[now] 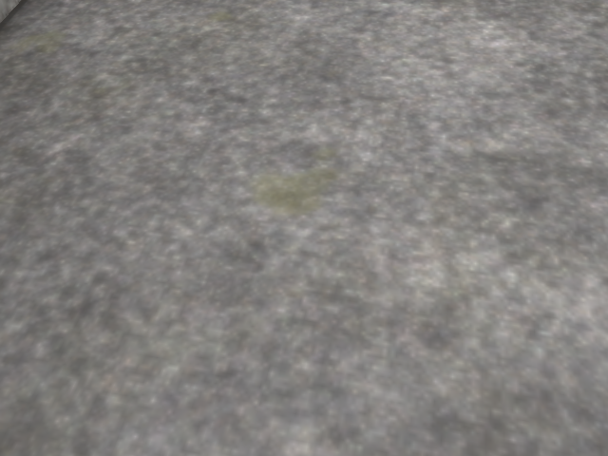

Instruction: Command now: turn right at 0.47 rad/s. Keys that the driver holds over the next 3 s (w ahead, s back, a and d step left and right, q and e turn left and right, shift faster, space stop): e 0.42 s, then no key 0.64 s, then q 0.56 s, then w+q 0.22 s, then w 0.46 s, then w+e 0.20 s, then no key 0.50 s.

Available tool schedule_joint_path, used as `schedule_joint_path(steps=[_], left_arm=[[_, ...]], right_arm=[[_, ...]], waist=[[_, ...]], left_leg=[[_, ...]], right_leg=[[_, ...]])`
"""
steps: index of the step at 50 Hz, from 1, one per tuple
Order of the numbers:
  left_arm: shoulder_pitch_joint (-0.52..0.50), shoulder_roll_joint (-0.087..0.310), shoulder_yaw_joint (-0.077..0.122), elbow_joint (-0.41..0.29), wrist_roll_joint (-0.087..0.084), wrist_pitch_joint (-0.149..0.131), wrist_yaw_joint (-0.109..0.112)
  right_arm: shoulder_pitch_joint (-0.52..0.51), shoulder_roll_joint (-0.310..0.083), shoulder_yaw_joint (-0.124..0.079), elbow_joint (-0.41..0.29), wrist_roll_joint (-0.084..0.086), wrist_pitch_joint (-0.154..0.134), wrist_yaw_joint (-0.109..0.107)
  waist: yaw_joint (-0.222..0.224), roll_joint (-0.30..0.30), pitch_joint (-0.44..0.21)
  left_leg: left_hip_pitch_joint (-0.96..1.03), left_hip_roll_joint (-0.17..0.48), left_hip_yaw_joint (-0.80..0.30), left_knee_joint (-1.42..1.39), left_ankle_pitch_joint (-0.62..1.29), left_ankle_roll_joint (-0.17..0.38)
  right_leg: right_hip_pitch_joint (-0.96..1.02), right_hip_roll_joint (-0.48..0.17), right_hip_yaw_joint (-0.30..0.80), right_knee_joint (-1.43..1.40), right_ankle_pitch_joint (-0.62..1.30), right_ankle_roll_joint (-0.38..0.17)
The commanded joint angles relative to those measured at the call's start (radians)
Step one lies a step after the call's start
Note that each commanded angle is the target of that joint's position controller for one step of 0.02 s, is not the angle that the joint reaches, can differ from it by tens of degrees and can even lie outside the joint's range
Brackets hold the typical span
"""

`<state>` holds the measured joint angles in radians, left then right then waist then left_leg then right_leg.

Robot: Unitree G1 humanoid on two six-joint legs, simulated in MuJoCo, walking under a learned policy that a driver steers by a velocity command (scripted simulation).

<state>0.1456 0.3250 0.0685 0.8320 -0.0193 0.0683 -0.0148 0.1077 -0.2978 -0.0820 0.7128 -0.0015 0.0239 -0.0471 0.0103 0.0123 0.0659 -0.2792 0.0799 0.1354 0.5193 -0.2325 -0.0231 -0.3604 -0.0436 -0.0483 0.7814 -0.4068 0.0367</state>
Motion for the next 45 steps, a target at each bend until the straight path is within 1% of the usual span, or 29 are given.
schedule_joint_path(steps=[1,2,3,4,5,6,7,8,10,13,17,21,23,26,29,30,31,32,33,34,35,36,37,38,40,41,42,44,45], left_arm=[[0.120,0.080,0.031,-0.027,0.008,-0.001,-0.014],[0.120,0.145,0.049,-0.040,0.015,-0.006,-0.003],[0.107,0.281,0.072,-0.084,0.032,-0.019,0.010],[0.124,0.265,0.063,-0.097,0.075,-0.047,0.001],[0.076,0.241,0.055,-0.103,0.068,-0.068,0.000],[0.024,0.214,0.053,-0.110,0.040,-0.077,0.009],[-0.011,0.174,0.041,-0.117,0.016,-0.075,0.019],[-0.018,0.154,0.032,-0.121,0.009,-0.072,0.029],[0.014,0.139,0.025,-0.125,0.014,-0.068,0.039],[0.053,0.143,0.028,-0.127,0.010,-0.066,0.049],[0.061,0.157,0.035,-0.136,0.008,-0.056,0.055],[0.046,0.166,0.043,-0.150,0.009,-0.049,0.053],[0.033,0.159,0.040,-0.157,0.013,-0.045,0.051],[0.017,0.147,0.033,-0.160,0.019,-0.038,0.046],[-0.004,0.133,0.022,-0.159,0.015,-0.031,0.043],[-0.018,0.125,0.017,-0.159,0.009,-0.029,0.044],[-0.015,0.114,0.011,-0.153,0.004,-0.028,0.046],[0.022,0.091,0.003,-0.147,0.014,-0.034,0.046],[0.094,0.066,-0.004,-0.141,0.036,-0.043,0.042],[0.077,0.087,0.003,-0.144,0.026,-0.046,0.042],[0.058,0.138,0.017,-0.135,0.028,-0.046,0.046],[0.029,0.151,0.027,-0.136,0.020,-0.043,0.049],[0.028,0.136,0.030,-0.126,0.016,-0.035,0.052],[0.036,0.121,0.029,-0.121,0.018,-0.028,0.053],[0.048,0.062,0.011,-0.106,0.015,-0.028,0.047],[0.040,0.038,0.003,-0.101,0.014,-0.032,0.045],[0.029,0.027,-0.001,-0.096,0.012,-0.037,0.044],[0.056,0.033,0.003,-0.070,0.009,-0.040,0.041],[0.053,0.056,0.007,-0.065,0.016,-0.039,0.041]], right_arm=[[-0.071,-0.123,-0.033,-0.044,0.024,-0.008,-0.003],[0.005,-0.084,-0.025,-0.018,0.006,-0.002,0.002],[-0.054,-0.049,-0.008,-0.080,-0.030,0.002,-0.003],[-0.126,-0.090,-0.020,-0.090,-0.016,0.000,-0.013],[-0.111,-0.115,-0.030,-0.077,0.004,0.001,-0.017],[-0.079,-0.126,-0.039,-0.051,0.002,0.001,-0.023],[-0.064,-0.137,-0.046,-0.030,-0.005,0.002,-0.030],[-0.049,-0.135,-0.048,-0.020,-0.008,0.000,-0.031],[-0.030,-0.112,-0.045,-0.011,-0.002,-0.009,-0.024],[-0.043,-0.094,-0.040,-0.009,0.003,-0.017,-0.022],[-0.064,-0.094,-0.037,-0.010,0.005,-0.025,-0.018],[-0.070,-0.095,-0.034,-0.004,0.007,-0.038,-0.007],[-0.055,-0.099,-0.031,0.007,0.009,-0.045,0.001],[-0.045,-0.101,-0.026,0.013,0.012,-0.056,0.014],[-0.017,-0.099,-0.019,0.025,0.014,-0.065,0.029],[0.008,-0.093,-0.016,0.036,0.013,-0.068,0.034],[0.033,-0.092,-0.014,0.047,0.006,-0.072,0.039],[0.035,-0.132,-0.017,0.044,-0.010,-0.073,0.037],[0.012,-0.196,-0.023,0.029,-0.024,-0.067,0.032],[-0.004,-0.159,-0.008,0.039,-0.041,-0.063,0.034],[-0.020,-0.125,0.002,0.034,-0.030,-0.066,0.037],[-0.018,-0.125,0.004,0.043,-0.020,-0.067,0.035],[-0.023,-0.132,0.005,0.047,-0.009,-0.068,0.032],[-0.035,-0.128,0.008,0.053,0.001,-0.069,0.030],[-0.047,-0.120,0.013,0.070,0.003,-0.058,0.030],[-0.042,-0.116,0.015,0.077,0.001,-0.051,0.030],[-0.024,-0.116,0.016,0.086,-0.002,-0.044,0.030],[-0.014,-0.118,0.020,0.103,0.006,-0.035,0.032],[0.016,-0.114,0.023,0.114,0.008,-0.040,0.035]], waist=[[0.055,0.085,-0.164],[0.026,-0.109,-0.118],[0.021,-0.378,-0.076],[0.080,-0.244,-0.144],[0.043,-0.176,-0.115],[0.012,-0.129,-0.092],[0.000,-0.117,-0.085],[-0.009,-0.126,-0.093],[-0.007,-0.120,-0.129],[0.009,-0.112,-0.134],[0.021,-0.137,-0.109],[0.027,-0.150,-0.100],[0.029,-0.152,-0.115],[0.033,-0.153,-0.137],[0.017,-0.147,-0.144],[-0.005,-0.140,-0.144],[-0.026,-0.124,-0.137],[-0.008,-0.062,-0.148],[0.055,0.133,-0.162],[0.048,0.205,-0.131],[0.018,0.172,-0.120],[0.002,0.155,-0.112],[0.003,0.141,-0.105],[0.007,0.130,-0.097],[0.015,0.130,-0.092],[0.005,0.142,-0.100],[-0.011,0.151,-0.111],[0.005,0.149,-0.124],[-0.002,0.130,-0.126]], left_leg=[[0.013,0.180,-0.083,0.005,0.189,0.123],[-0.133,0.095,0.010,0.197,-0.042,0.032],[-0.401,-0.066,-0.002,0.460,-0.455,-0.057],[-0.388,-0.080,-0.178,0.629,-0.483,-0.042],[-0.397,-0.062,-0.210,0.662,-0.389,-0.022],[-0.408,-0.044,-0.218,0.642,-0.286,-0.015],[-0.412,-0.033,-0.225,0.621,-0.217,-0.019],[-0.379,-0.041,-0.225,0.626,-0.166,-0.028],[-0.358,-0.063,-0.226,0.628,-0.104,-0.040],[-0.380,-0.076,-0.239,0.550,-0.075,-0.056],[-0.365,-0.082,-0.258,0.398,-0.067,-0.079],[-0.289,-0.096,-0.268,0.285,-0.086,-0.084],[-0.242,-0.091,-0.259,0.249,-0.090,-0.082],[-0.152,-0.089,-0.240,0.197,-0.116,-0.070],[-0.058,-0.092,-0.219,0.071,-0.092,-0.047],[0.001,-0.093,-0.210,-0.035,-0.017,-0.032],[0.084,-0.080,-0.212,-0.173,0.139,-0.012],[0.174,0.009,-0.288,-0.195,0.288,0.021],[0.239,0.157,-0.436,-0.179,0.546,0.106],[0.168,0.252,-0.533,-0.192,0.550,0.253],[0.145,0.259,-0.545,-0.215,0.469,0.294],[0.161,0.232,-0.525,-0.213,0.418,0.280],[0.163,0.205,-0.487,-0.204,0.393,0.262],[0.163,0.196,-0.468,-0.193,0.393,0.247],[0.152,0.133,-0.386,-0.173,0.421,0.212],[0.150,0.108,-0.355,-0.159,0.447,0.201],[0.158,0.100,-0.346,-0.148,0.479,0.201],[0.158,0.078,-0.326,-0.120,0.471,0.182],[0.138,0.066,-0.327,-0.125,0.417,0.152]], right_leg=[[0.202,0.043,-0.032,-0.242,0.203,-0.057],[0.274,-0.043,0.141,-0.367,0.416,-0.115],[0.290,-0.321,0.570,-0.463,0.677,-0.305],[0.235,-0.354,0.624,-0.501,0.572,-0.400],[0.218,-0.302,0.533,-0.501,0.472,-0.358],[0.218,-0.242,0.463,-0.490,0.378,-0.293],[0.225,-0.213,0.430,-0.482,0.351,-0.249],[0.209,-0.185,0.401,-0.480,0.383,-0.233],[0.246,-0.165,0.382,-0.475,0.439,-0.231],[0.311,-0.157,0.400,-0.470,0.449,-0.239],[0.317,-0.142,0.451,-0.474,0.354,-0.241],[0.270,-0.120,0.500,-0.461,0.319,-0.249],[0.261,-0.122,0.504,-0.443,0.362,-0.257],[0.246,-0.124,0.516,-0.407,0.494,-0.266],[0.248,-0.115,0.529,-0.367,0.608,-0.256],[0.237,-0.096,0.521,-0.349,0.611,-0.238],[0.206,-0.068,0.507,-0.339,0.559,-0.204],[0.154,-0.025,0.465,-0.300,0.419,-0.153],[0.078,0.094,0.339,-0.172,0.092,-0.098],[0.023,0.144,0.250,-0.120,-0.122,-0.046],[0.021,0.115,0.226,-0.007,-0.185,-0.005],[-0.015,0.108,0.216,0.072,-0.178,0.017],[-0.033,0.096,0.212,0.125,-0.169,0.040],[-0.041,0.074,0.217,0.142,-0.142,0.057],[0.003,0.054,0.163,0.032,-0.105,0.071],[0.044,0.049,0.134,-0.053,-0.073,0.071],[0.081,0.050,0.114,-0.137,-0.021,0.067],[0.189,0.063,0.077,-0.379,0.183,0.045],[0.251,0.054,0.097,-0.456,0.297,0.026]])
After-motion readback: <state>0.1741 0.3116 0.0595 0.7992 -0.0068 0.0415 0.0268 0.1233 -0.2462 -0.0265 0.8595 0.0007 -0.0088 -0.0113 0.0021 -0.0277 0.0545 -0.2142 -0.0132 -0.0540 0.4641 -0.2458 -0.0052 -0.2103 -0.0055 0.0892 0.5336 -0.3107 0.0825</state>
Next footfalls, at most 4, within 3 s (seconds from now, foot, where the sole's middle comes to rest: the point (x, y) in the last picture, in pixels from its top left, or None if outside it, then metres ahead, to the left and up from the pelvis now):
0.04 right None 0.04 -0.11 -0.77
0.64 left None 0.09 0.09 -0.77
0.92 right None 0.00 -0.15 -0.77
2.02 right None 0.21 -0.12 -0.77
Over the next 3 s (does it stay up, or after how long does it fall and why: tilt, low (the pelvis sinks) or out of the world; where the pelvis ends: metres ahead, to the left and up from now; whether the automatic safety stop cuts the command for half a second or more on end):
stays up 0.53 0.05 0.00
